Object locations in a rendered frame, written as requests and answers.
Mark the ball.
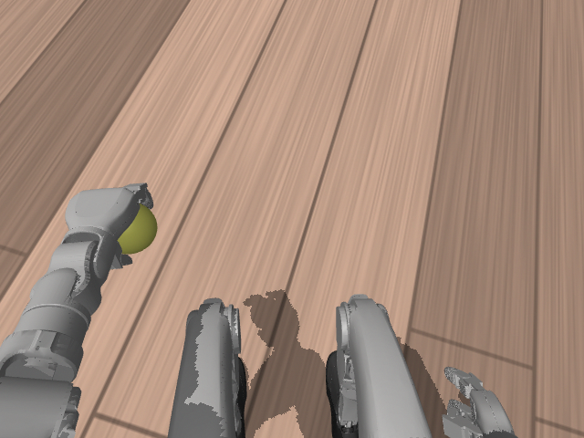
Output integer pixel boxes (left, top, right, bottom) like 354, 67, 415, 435
117, 203, 157, 255

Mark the right robot foot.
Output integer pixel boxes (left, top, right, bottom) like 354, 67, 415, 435
326, 350, 359, 438

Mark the left robot arm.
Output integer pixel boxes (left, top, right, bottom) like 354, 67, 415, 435
0, 226, 117, 438

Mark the right robot hand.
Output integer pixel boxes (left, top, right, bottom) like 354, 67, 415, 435
442, 367, 515, 438

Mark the left robot hand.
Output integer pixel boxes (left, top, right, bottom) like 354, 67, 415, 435
65, 182, 153, 269

